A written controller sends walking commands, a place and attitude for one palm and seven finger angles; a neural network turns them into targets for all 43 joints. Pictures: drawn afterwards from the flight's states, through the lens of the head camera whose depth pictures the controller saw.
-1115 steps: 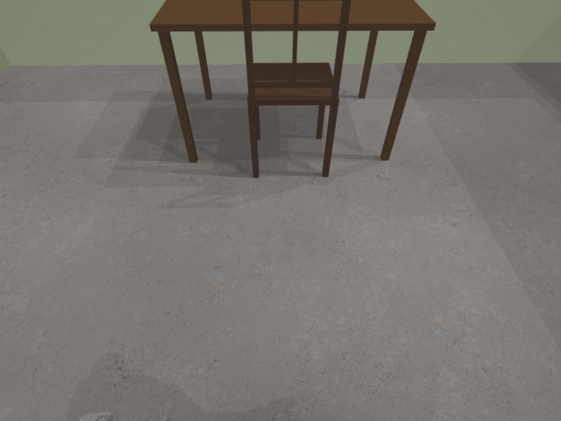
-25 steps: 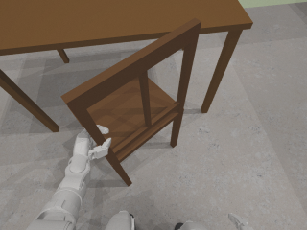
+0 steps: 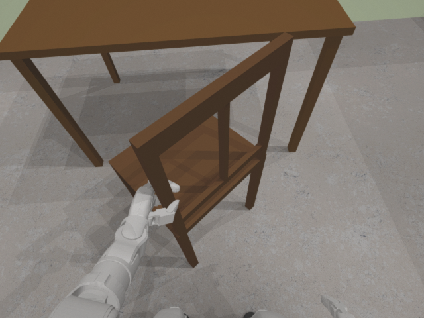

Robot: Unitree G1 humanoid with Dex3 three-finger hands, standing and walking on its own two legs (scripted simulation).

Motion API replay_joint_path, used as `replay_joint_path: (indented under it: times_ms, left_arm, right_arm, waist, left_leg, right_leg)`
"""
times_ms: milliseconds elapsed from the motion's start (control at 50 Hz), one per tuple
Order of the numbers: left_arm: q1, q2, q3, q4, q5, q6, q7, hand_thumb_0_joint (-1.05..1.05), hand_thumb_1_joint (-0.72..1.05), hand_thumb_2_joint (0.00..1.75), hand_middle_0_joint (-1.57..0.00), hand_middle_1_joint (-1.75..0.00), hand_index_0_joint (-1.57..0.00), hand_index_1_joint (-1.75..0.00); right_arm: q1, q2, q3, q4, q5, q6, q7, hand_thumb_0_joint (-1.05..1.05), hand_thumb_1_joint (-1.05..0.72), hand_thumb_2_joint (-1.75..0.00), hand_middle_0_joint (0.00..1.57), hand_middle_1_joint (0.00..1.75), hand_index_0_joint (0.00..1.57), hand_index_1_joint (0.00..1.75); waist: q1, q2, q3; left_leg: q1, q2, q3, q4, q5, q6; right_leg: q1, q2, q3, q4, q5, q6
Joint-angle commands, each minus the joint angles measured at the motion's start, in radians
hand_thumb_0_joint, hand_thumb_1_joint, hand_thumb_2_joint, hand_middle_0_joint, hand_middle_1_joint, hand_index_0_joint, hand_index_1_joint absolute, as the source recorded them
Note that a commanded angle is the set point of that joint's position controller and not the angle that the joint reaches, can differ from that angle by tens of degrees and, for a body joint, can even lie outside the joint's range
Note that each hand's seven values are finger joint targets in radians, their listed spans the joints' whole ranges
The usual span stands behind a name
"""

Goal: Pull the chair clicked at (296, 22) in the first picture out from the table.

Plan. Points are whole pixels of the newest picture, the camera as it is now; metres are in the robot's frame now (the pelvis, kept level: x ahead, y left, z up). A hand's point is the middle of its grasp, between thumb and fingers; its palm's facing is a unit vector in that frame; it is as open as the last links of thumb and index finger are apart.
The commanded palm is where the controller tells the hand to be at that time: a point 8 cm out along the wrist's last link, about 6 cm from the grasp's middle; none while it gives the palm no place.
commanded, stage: step backward, pulling the chair out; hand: left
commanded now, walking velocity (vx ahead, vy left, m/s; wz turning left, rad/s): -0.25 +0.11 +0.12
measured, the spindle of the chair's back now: (223, 146) +0.50 -0.01 -0.06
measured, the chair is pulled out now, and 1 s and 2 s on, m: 0.36 0.52 0.52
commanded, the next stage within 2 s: stop walking, hand still on the chair in 0.16 s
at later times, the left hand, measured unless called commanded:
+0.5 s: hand (155, 275) +0.20 +0.12 -0.06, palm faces -0.08 -0.97 -0.23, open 6.0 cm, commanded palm +0.19 +0.17 -0.05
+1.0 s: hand (149, 290) +0.17 +0.13 -0.06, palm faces -0.11 -0.97 -0.21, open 6.0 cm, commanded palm +0.16 +0.18 -0.05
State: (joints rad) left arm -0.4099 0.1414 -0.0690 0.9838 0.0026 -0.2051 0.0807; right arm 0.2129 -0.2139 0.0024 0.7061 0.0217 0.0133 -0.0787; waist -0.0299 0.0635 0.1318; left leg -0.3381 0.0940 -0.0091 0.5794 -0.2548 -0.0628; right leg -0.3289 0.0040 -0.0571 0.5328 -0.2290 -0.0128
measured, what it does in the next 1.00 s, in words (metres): steps on the spot: left foot, then right foot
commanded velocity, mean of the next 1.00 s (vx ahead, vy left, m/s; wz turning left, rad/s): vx -0.01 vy -0.01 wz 0.02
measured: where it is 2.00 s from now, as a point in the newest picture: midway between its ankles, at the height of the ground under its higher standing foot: outside the picture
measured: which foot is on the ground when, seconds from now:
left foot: down 0.00-0.00, up 0.02-0.18, down 0.20-1.00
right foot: down 0.00-0.24, up 0.26-0.36, down 0.38-1.00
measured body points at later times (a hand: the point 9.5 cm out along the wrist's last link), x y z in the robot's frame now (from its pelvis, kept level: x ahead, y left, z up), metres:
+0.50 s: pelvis -0.10 +0.00 +0.00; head -0.07 -0.02 +0.45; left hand +0.20 +0.18 -0.04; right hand -0.01 -0.23 -0.14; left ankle -0.06 +0.15 -0.73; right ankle -0.04 -0.11 -0.73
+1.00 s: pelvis -0.07 +0.02 +0.01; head -0.06 +0.01 +0.46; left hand +0.17 +0.18 -0.05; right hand +0.07 -0.20 -0.11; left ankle -0.06 +0.15 -0.73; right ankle -0.04 -0.11 -0.73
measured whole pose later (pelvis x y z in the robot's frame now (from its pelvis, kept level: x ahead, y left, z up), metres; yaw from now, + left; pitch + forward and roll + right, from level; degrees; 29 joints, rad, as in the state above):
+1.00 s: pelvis -0.07 +0.02 +0.01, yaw +1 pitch -2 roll +0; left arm -0.02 0.11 -0.16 0.67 0.02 -0.13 0.08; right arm 0.22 -0.20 0.03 0.67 0.02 -0.01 -0.11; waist -0.01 0.03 0.04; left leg -0.19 0.02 0.04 0.46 -0.24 -0.01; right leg -0.23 -0.04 0.00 0.48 -0.23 0.03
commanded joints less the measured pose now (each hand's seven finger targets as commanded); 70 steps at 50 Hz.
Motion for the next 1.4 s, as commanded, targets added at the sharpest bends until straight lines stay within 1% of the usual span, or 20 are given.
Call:
replay_joint_path:
  times_ms: [0, 20, 80, 140, 160, 180, 220, 240, 260, 280, 300, 360, 380, 420, 460, 660, 700, 780, 960, 1380]
  left_arm:
    - [-0.275, 0.174, 0.074, -0.115, -0.007, -0.058, 0.004, 0.0, 0.9, 0.9, -0.5, -1.45, -0.5, -1.45]
    - [-0.273, 0.153, 0.065, -0.11, -0.003, -0.045, 0.001, 0.0, 0.9, 0.9, -0.5, -1.45, -0.5, -1.45]
    - [-0.253, 0.116, 0.052, -0.098, -0.011, -0.01, 0.0, 0.0, 0.9, 0.9, -0.5, -1.45, -0.5, -1.45]
    - [-0.253, 0.096, 0.032, -0.105, -0.022, 0.002, 0.0, 0.0, 0.9, 0.9, -0.5, -1.45, -0.5, -1.45]
    - [-0.269, 0.082, 0.013, -0.11, -0.025, 0.001, -0.001, 0.0, 0.9, 0.9, -0.5, -1.45, -0.5, -1.45]
    - [-0.27, 0.072, 0.004, -0.102, -0.032, -0.001, -0.002, 0.0, 0.9, 0.9, -0.5, -1.45, -0.5, -1.45]
    - [-0.336, 0.023, -0.032, -0.162, -0.03, -0.027, -0.004, 0.0, 0.9, 0.9, -0.5, -1.45, -0.5, -1.45]
    - [-0.346, 0.034, -0.014, -0.158, -0.023, -0.024, -0.002, 0.0, 0.9, 0.9, -0.5, -1.45, -0.5, -1.45]
    - [-0.348, 0.062, 0.003, -0.327, -0.03, -0.031, -0.005, 0.0, 0.9, 0.9, -0.5, -1.45, -0.5, -1.45]
    - [-0.317, 0.076, 0.024, -0.324, -0.032, -0.023, -0.002, 0.0, 0.9, 0.9, -0.5, -1.45, -0.5, -1.45]
    - [-0.269, 0.03, -0.011, -0.318, -0.03, -0.006, -0.007, 0.0, 0.9, 0.9, -0.5, -1.45, -0.5, -1.45]
    - [-0.217, 0.054, -0.022, -0.348, -0.015, 0.013, -0.015, 0.0, 0.9, 0.9, -0.5, -1.45, -0.5, -1.45]
    - [-0.181, 0.06, -0.025, -0.331, -0.007, 0.022, -0.011, 0.0, 0.9, 0.9, -0.5, -1.45, -0.5, -1.45]
    - [-0.139, 0.112, 0.027, -0.304, -0.018, 0.032, 0.007, 0.0, 0.9, 0.9, -0.5, -1.45, -0.5, -1.45]
    - [-0.134, 0.108, 0.022, -0.325, -0.02, 0.03, 0.011, 0.0, 0.9, 0.9, -0.5, -1.45, -0.5, -1.45]
    - [0.029, 0.082, 0.014, -0.352, -0.016, 0.021, 0.021, 0.0, 0.9, 0.9, -0.5, -1.45, -0.5, -1.45]
    - [0.049, 0.078, 0.009, -0.377, -0.013, 0.017, 0.022, 0.0, 0.9, 0.9, -0.5, -1.45, -0.5, -1.45]
    - [0.097, 0.067, -0.003, -0.423, -0.007, 0.014, 0.022, 0.0, 0.9, 0.9, -0.5, -1.45, -0.5, -1.45]
    - [0.201, 0.049, -0.027, -0.515, -0.005, 0.023, 0.017, 0.0, 0.9, 0.9, -0.5, -1.45, -0.5, -1.45]
    - [0.316, 0.091, 0.001, -0.627, -0.016, 0.033, 0.02, 0.0, 0.9, 0.9, -0.5, -1.45, -0.5, -1.45]
  right_arm:
    - [0.013, -0.147, -0.055, -0.081, 0.015, -0.029, -0.032, 0.0, -0.9, -0.9, 0.2, 0.3, 0.2, 0.3]
    - [0.006, -0.135, -0.042, -0.077, 0.012, -0.033, -0.032, 0.0, -0.9, -0.9, 0.2, 0.3, 0.2, 0.3]
    - [0.012, -0.131, -0.02, -0.07, 0.012, -0.032, -0.038, 0.0, -0.9, -0.9, 0.2, 0.3, 0.2, 0.3]
    - [0.057, -0.134, -0.017, -0.061, 0.013, -0.034, -0.051, 0.0, -0.9, -0.9, 0.2, 0.3, 0.2, 0.3]
    - [0.068, -0.14, -0.02, -0.057, 0.013, -0.036, -0.053, 0.0, -0.9, -0.9, 0.2, 0.3, 0.2, 0.3]
    - [0.055, -0.167, -0.029, -0.07, 0.012, -0.038, -0.058, 0.0, -0.9, -0.9, 0.2, 0.3, 0.2, 0.3]
    - [0.01, -0.163, -0.024, -0.101, -0.008, -0.026, -0.045, 0.0, -0.9, -0.9, 0.2, 0.3, 0.2, 0.3]
    - [0.014, -0.151, -0.027, -0.099, -0.012, -0.021, -0.037, 0.0, -0.9, -0.9, 0.2, 0.3, 0.2, 0.3]
    - [0.038, -0.144, -0.039, -0.123, 0.0, -0.021, -0.026, 0.0, -0.9, -0.9, 0.2, 0.3, 0.2, 0.3]
    - [0.04, -0.149, -0.039, -0.123, 0.006, -0.026, -0.025, 0.0, -0.9, -0.9, 0.2, 0.3, 0.2, 0.3]
    - [0.047, -0.154, -0.039, -0.132, 0.01, -0.032, -0.019, 0.0, -0.9, -0.9, 0.2, 0.3, 0.2, 0.3]
    - [0.037, -0.148, -0.029, -0.14, 0.009, -0.051, -0.021, 0.0, -0.9, -0.9, 0.2, 0.3, 0.2, 0.3]
    - [0.037, -0.146, -0.026, -0.138, 0.011, -0.052, -0.02, 0.0, -0.9, -0.9, 0.2, 0.3, 0.2, 0.3]
    - [0.04, -0.134, -0.029, -0.133, 0.02, -0.049, -0.027, 0.0, -0.9, -0.9, 0.2, 0.3, 0.2, 0.3]
    - [0.028, -0.119, -0.022, -0.125, 0.012, -0.054, -0.035, 0.0, -0.9, -0.9, 0.2, 0.3, 0.2, 0.3]
    - [-0.013, -0.105, -0.012, -0.124, -0.001, -0.055, -0.044, 0.0, -0.9, -0.9, 0.2, 0.3, 0.2, 0.3]
    - [-0.027, -0.105, -0.013, -0.127, 0.0, -0.057, -0.046, 0.0, -0.9, -0.9, 0.2, 0.3, 0.2, 0.3]
    - [-0.042, -0.111, -0.011, -0.14, -0.002, -0.061, -0.044, 0.0, -0.9, -0.9, 0.2, 0.3, 0.2, 0.3]
    - [-0.05, -0.11, -0.01, -0.159, -0.009, -0.064, -0.039, 0.0, -0.9, -0.9, 0.2, 0.3, 0.2, 0.3]
    - [-0.075, -0.095, -0.008, -0.196, -0.005, -0.031, -0.044, 0.0, -0.9, -0.9, 0.2, 0.3, 0.2, 0.3]
  waist:
    - [0.013, -0.264, -0.447]
    - [0.017, -0.251, -0.44]
    - [0.007, -0.223, -0.431]
    - [-0.003, -0.275, -0.428]
    - [-0.01, -0.247, -0.413]
    - [-0.001, -0.131, -0.355]
    - [0.003, 0.235, -0.303]
    - [0.012, 0.224, -0.3]
    - [0.013, 0.111, -0.327]
    - [0.014, 0.022, -0.347]
    - [0.012, 0.005, -0.34]
    - [-0.008, 0.061, -0.32]
    - [-0.006, 0.048, -0.301]
    - [0.003, -0.116, -0.302]
    - [-0.006, -0.176, -0.285]
    - [0.007, -0.188, -0.197]
    - [0.011, -0.12, -0.18]
    - [0.017, -0.049, -0.193]
    - [0.021, -0.087, -0.291]
    - [0.021, -0.103, -0.267]
  left_leg:
    - [-0.061, -0.057, -0.04, 0.265, -0.237, 0.026]
    - [-0.084, -0.055, -0.073, 0.291, -0.265, 0.027]
    - [-0.023, -0.057, -0.052, 0.17, -0.21, 0.026]
    - [0.096, -0.046, 0.02, -0.066, -0.069, 0.039]
    - [0.149, -0.021, 0.031, -0.161, 0.021, 0.051]
    - [0.144, 0.049, -0.041, -0.228, 0.06, 0.084]
    - [-0.011, 0.222, -0.255, -0.311, 0.016, 0.187]
    - [-0.018, 0.253, -0.283, -0.281, 0.145, 0.219]
    - [0.069, 0.242, -0.257, -0.21, 0.294, 0.228]
    - [0.137, 0.218, -0.223, -0.147, 0.337, 0.205]
    - [0.171, 0.181, -0.189, -0.113, 0.332, 0.174]
    - [0.123, 0.088, -0.087, -0.134, 0.082, 0.113]
    - [0.054, 0.058, -0.074, -0.168, -0.06, 0.099]
    - [0.071, 0.008, -0.019, -0.134, -0.203, 0.08]
    - [0.151, -0.027, 0.011, -0.066, -0.156, 0.077]
    - [0.153, -0.019, -0.024, -0.122, -0.084, 0.09]
    - [0.162, -0.005, -0.037, -0.156, -0.074, 0.096]
    - [0.147, 0.019, -0.059, -0.211, -0.012, 0.103]
    - [0.228, 0.03, -0.041, -0.185, 0.25, 0.088]
    - [0.223, 0.006, -0.024, -0.185, 0.206, 0.076]
  right_leg:
    - [0.252, -0.363, 0.251, -0.111, 0.683, -0.131]
    - [0.241, -0.383, 0.252, -0.112, 0.593, -0.147]
    - [0.21, -0.333, 0.182, -0.095, 0.472, -0.119]
    - [0.149, -0.279, 0.143, -0.106, 0.216, -0.062]
    - [0.107, -0.246, 0.117, -0.088, 0.125, -0.031]
    - [0.036, -0.167, 0.079, -0.041, 0.024, 0.007]
    - [0.021, -0.054, 0.023, 0.249, -0.17, 0.03]
    - [0.026, -0.05, 0.042, 0.325, -0.198, 0.023]
    - [0.043, -0.042, 0.056, 0.273, -0.206, 0.024]
    - [0.048, -0.031, 0.052, 0.143, -0.185, 0.023]
    - [0.084, -0.027, 0.041, 0.013, -0.101, 0.023]
    - [0.155, -0.069, 0.075, -0.113, 0.003, 0.009]
    - [0.175, -0.07, 0.074, -0.114, -0.084, 0.008]
    - [0.105, -0.106, 0.149, -0.179, -0.281, -0.006]
    - [0.004, -0.154, 0.184, -0.245, -0.365, -0.021]
    - [-0.003, -0.149, 0.161, -0.246, -0.321, -0.009]
    - [-0.01, -0.133, 0.149, -0.228, -0.281, -0.006]
    - [0.052, -0.104, 0.113, -0.169, -0.119, 0.001]
    - [0.151, -0.104, 0.092, -0.111, 0.2, 0.003]
    - [0.169, -0.128, 0.096, -0.16, 0.226, -0.002]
